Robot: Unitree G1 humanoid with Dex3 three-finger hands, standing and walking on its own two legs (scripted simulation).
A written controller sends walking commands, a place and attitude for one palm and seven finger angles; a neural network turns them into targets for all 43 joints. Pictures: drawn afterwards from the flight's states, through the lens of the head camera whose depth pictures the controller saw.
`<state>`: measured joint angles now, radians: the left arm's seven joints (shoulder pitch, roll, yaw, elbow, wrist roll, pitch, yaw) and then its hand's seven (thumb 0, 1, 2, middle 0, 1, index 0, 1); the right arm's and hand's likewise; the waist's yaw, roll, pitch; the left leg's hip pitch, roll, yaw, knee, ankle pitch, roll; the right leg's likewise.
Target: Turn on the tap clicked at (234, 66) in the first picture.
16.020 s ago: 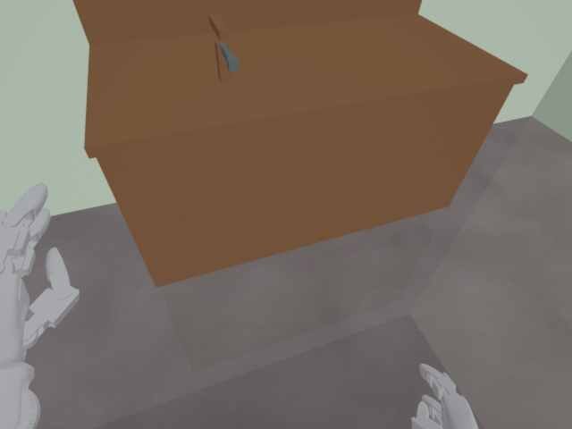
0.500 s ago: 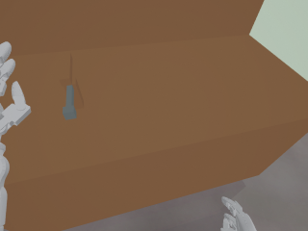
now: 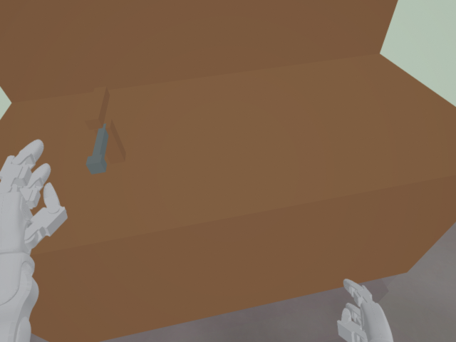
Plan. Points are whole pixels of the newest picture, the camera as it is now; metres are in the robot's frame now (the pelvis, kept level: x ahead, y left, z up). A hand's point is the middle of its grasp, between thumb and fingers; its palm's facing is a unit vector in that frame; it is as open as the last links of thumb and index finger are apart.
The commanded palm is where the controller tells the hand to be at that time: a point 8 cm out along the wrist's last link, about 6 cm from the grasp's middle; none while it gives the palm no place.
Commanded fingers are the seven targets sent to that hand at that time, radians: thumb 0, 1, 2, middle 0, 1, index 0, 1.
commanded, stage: turn the palm inward beside the body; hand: left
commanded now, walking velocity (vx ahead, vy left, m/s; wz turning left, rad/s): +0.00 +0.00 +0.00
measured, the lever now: (96, 164) +0.40 +0.32 +0.10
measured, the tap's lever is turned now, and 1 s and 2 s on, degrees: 0 0 0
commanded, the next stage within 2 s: reach beside the lever's end, fingers flat in 1.58 s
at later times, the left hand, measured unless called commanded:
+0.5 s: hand (68, 222) +0.23 +0.26 +0.16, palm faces +0.41 -0.89 -0.19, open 7.4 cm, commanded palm +0.17 +0.31 +0.17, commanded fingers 0.00 0.90 0.90 -0.20 -0.30 -0.20 -0.30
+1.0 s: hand (56, 241) +0.20 +0.26 +0.15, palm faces +0.46 -0.88 -0.12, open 7.4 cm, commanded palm +0.15 +0.31 +0.16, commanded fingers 0.00 0.90 0.90 -0.20 -0.30 -0.20 -0.30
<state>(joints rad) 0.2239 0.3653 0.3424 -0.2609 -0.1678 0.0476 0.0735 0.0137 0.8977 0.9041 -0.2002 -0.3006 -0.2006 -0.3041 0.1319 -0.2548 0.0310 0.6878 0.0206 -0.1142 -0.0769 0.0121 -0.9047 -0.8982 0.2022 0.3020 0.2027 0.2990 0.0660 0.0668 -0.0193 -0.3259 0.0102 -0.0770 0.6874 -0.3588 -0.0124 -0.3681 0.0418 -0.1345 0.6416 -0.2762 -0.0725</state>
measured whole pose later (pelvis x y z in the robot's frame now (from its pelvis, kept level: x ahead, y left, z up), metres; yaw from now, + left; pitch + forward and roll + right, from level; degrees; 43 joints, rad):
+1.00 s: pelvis +0.02 +0.04 +0.00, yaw +0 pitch +0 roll +0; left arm 0.52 0.22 0.21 -0.52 -0.21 0.06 0.18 0.02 0.90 0.90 -0.20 -0.30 -0.20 -0.30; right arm 0.20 -0.23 0.06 0.64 0.02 -0.23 -0.08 0.01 -0.90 -0.90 0.20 0.30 0.20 0.30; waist 0.08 0.05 -0.07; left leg -0.31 -0.03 -0.04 0.68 -0.37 0.01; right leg -0.36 0.00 -0.11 0.65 -0.29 -0.05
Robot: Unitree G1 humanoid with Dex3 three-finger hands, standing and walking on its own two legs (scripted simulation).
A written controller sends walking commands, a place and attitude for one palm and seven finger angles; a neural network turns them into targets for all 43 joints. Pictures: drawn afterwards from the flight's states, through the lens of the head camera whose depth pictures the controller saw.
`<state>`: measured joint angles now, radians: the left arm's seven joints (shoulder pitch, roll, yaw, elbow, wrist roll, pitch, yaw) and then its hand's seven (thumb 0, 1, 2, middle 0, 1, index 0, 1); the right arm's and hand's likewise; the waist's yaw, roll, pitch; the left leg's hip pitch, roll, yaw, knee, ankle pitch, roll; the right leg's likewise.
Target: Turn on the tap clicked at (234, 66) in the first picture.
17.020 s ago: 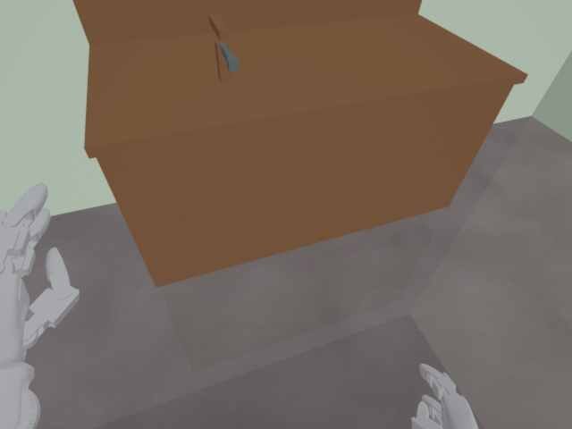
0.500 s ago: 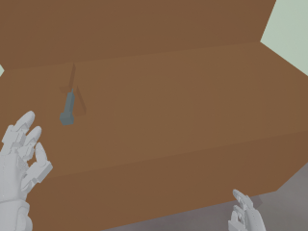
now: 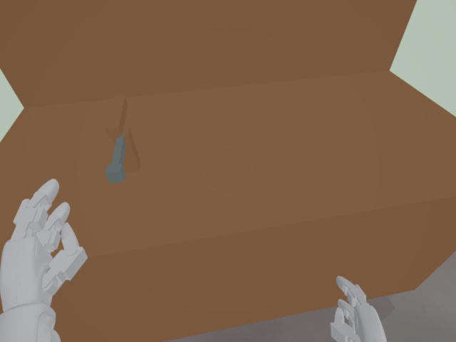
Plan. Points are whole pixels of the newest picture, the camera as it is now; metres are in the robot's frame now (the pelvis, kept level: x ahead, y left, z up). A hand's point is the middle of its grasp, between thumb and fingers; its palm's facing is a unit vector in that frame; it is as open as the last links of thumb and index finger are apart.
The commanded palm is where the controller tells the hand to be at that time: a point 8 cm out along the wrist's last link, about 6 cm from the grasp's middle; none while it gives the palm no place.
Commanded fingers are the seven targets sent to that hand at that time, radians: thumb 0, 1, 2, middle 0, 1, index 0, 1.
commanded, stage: turn the palm inward beside the body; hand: left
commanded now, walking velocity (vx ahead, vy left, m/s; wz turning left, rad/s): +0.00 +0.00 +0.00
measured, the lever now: (115, 173) +0.38 +0.29 +0.10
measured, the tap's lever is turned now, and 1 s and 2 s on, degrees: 0 0 0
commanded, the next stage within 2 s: reach beside the lever's end, fingers flat in 0.58 s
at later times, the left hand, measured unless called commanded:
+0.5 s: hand (101, 256) +0.18 +0.20 +0.15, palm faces +0.49 -0.87 -0.11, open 7.4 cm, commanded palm +0.13 +0.24 +0.16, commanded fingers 0.00 0.90 0.90 -0.20 -0.30 -0.20 -0.30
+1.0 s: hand (104, 246) +0.20 +0.21 +0.14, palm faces +0.50 -0.86 -0.11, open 7.4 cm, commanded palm +0.15 +0.26 +0.14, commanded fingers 0.00 0.90 0.90 -0.20 -0.30 -0.20 -0.30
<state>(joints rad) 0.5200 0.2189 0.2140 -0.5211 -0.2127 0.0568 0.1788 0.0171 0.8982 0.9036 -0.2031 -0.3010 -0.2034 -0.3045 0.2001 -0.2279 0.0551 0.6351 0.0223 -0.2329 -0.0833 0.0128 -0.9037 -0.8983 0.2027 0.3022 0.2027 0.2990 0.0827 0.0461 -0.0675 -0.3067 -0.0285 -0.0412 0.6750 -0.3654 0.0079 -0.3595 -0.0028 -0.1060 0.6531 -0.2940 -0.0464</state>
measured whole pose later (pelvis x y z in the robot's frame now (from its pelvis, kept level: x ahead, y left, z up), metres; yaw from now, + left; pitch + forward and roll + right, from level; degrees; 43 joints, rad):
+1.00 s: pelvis +0.00 -0.03 +0.00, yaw +1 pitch +1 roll +0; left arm 0.45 0.21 0.23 -0.43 -0.25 0.07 0.19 0.02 0.90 0.90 -0.20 -0.30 -0.20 -0.30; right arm 0.20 -0.25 0.03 0.66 0.03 -0.25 -0.08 0.01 -0.91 -0.90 0.20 0.30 0.20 0.30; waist 0.08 0.06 -0.07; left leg -0.32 0.00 -0.07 0.67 -0.37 -0.03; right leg -0.37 0.02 -0.14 0.66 -0.31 -0.09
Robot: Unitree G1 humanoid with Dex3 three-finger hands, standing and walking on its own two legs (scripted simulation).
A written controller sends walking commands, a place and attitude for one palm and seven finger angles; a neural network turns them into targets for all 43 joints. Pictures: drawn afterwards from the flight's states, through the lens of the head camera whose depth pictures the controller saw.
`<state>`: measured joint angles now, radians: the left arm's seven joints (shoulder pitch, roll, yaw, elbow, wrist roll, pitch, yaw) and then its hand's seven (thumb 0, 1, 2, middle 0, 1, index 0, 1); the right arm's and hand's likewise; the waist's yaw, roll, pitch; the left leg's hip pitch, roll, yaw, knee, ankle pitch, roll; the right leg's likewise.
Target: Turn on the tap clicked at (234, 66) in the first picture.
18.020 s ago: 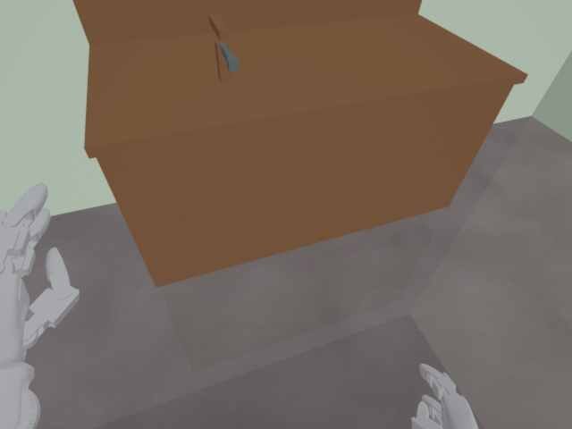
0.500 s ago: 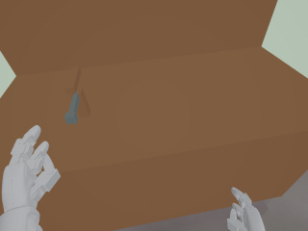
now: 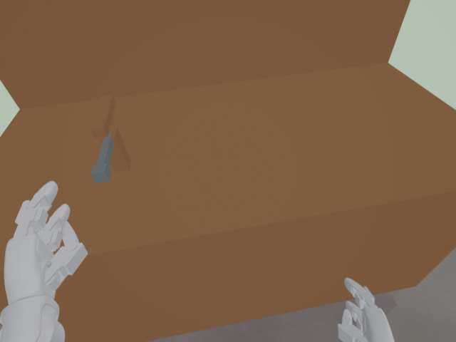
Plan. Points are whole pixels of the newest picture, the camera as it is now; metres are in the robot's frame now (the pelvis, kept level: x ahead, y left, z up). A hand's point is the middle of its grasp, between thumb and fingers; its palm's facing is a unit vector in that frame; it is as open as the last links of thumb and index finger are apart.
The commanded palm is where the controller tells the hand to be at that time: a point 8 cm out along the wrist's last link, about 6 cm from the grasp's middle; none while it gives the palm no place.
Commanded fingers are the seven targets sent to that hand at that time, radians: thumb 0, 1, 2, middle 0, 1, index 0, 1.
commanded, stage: reach beside the lever's end, fingers flat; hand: left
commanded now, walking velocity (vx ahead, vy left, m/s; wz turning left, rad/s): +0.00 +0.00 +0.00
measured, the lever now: (101, 173) +0.38 +0.31 +0.10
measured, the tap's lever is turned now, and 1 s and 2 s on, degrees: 0 0 0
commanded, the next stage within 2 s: push the lever round in 1.88 s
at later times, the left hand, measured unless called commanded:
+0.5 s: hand (81, 227) +0.24 +0.26 +0.13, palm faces +0.50 -0.86 -0.09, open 7.5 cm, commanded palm +0.20 +0.31 +0.13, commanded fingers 0.00 0.90 0.90 -0.18 -0.25 -0.18 -0.25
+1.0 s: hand (82, 208) +0.28 +0.29 +0.12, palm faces +0.51 -0.85 -0.08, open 7.7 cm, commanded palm +0.24 +0.34 +0.11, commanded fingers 0.00 0.90 0.90 -0.16 -0.18 -0.16 -0.18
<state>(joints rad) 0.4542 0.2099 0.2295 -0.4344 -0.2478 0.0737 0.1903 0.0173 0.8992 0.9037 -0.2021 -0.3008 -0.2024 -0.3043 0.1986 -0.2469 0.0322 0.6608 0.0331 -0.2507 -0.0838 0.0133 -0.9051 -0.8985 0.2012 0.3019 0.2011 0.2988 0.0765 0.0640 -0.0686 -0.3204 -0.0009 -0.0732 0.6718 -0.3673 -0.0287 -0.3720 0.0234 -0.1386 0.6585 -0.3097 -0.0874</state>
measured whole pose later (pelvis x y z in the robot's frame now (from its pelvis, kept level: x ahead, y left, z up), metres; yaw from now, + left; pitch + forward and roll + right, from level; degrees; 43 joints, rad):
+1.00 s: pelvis +0.01 +0.02 +0.01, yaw -1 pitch +3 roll +0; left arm 0.10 0.24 0.33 0.01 -0.22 -0.02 0.17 0.02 0.90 0.90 -0.17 -0.21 -0.17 -0.21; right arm 0.18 -0.25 0.02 0.70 0.02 -0.18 -0.10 0.01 -0.91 -0.90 0.20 0.30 0.20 0.30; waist 0.05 0.04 -0.04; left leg -0.32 -0.01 -0.04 0.62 -0.35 0.00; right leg -0.39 0.01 -0.10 0.61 -0.28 -0.06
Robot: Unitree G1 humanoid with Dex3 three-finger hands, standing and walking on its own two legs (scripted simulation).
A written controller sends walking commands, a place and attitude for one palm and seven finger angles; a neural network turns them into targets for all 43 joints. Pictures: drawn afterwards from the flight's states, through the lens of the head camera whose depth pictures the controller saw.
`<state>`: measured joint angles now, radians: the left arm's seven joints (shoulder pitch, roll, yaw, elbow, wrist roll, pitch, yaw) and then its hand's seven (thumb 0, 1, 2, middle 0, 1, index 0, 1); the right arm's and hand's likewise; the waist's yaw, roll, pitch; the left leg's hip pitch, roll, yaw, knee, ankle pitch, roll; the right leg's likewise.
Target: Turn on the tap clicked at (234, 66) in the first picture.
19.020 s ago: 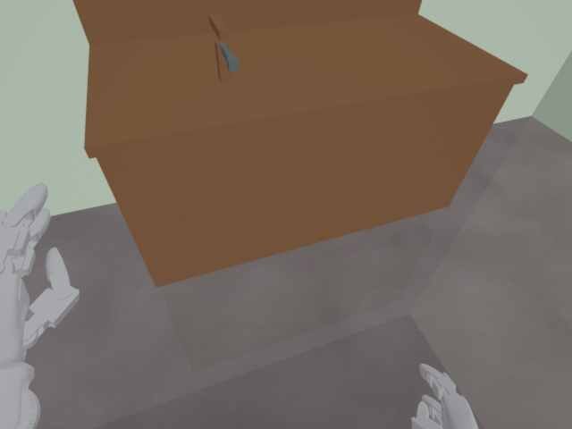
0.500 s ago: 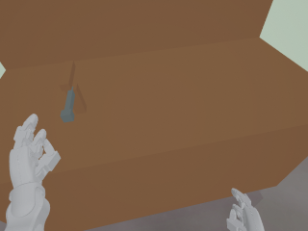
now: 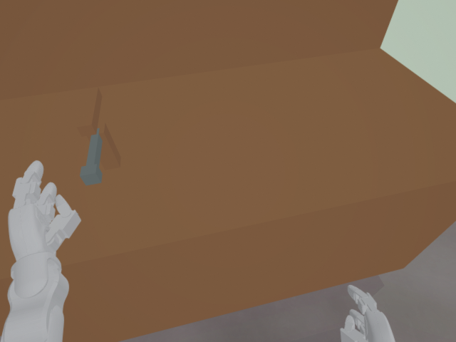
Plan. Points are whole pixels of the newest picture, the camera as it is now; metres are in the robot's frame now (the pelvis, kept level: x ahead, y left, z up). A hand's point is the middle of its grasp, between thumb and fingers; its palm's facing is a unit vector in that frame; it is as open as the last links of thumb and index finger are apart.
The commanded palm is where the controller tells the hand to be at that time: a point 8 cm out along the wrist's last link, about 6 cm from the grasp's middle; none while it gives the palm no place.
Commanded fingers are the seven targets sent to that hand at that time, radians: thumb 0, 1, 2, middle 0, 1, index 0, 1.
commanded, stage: reach beside the lever's end, fingers flat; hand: left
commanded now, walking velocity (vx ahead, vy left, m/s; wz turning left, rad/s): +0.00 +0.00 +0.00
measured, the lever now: (91, 174) +0.37 +0.30 +0.09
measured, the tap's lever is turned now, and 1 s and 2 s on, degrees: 0 0 3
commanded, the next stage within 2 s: push the lever round in 0.88 s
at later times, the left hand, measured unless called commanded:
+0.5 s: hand (72, 197) +0.32 +0.31 +0.09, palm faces +0.55 -0.83 -0.08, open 7.8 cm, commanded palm +0.27 +0.35 +0.09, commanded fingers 0.00 0.90 0.90 -0.15 -0.15 -0.15 -0.15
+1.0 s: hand (72, 194) +0.32 +0.32 +0.09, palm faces +0.54 -0.84 -0.08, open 7.8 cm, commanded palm +0.28 +0.35 +0.08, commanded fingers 0.00 0.90 0.90 -0.15 -0.15 -0.15 -0.15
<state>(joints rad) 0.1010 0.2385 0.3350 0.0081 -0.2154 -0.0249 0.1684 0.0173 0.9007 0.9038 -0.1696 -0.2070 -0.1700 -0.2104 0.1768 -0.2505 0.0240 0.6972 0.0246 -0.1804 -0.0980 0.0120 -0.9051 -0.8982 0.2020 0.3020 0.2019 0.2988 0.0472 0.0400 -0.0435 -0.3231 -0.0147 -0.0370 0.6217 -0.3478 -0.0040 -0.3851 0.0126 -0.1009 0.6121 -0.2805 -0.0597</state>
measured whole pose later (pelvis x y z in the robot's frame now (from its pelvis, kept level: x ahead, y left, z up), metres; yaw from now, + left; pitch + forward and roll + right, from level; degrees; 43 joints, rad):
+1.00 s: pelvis +0.00 +0.01 +0.00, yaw -1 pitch +6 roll -1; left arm -0.14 0.32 0.44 0.39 -0.20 -0.17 0.10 0.02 0.90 0.90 -0.15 -0.15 -0.15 -0.15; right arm 0.22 -0.26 0.01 0.70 0.03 -0.12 -0.09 0.01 -0.91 -0.90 0.20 0.30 0.20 0.30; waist 0.01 0.03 -0.06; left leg -0.41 -0.01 -0.03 0.67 -0.37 0.01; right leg -0.47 0.01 -0.09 0.63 -0.28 -0.05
